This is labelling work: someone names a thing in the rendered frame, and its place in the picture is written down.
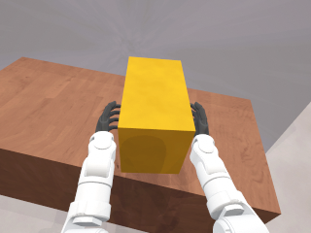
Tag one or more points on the robot left forearm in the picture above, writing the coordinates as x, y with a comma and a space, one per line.
91, 206

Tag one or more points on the robot right upper arm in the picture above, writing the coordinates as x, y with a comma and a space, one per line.
239, 224

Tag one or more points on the pedestal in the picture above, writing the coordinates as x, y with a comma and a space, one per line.
48, 113

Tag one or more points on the right robot hand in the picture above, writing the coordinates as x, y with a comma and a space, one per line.
200, 120

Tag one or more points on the robot right forearm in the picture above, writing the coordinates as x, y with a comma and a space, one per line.
223, 199

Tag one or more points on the left robot hand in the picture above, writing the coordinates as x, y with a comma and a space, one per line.
105, 120

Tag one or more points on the carton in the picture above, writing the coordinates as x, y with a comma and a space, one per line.
156, 125

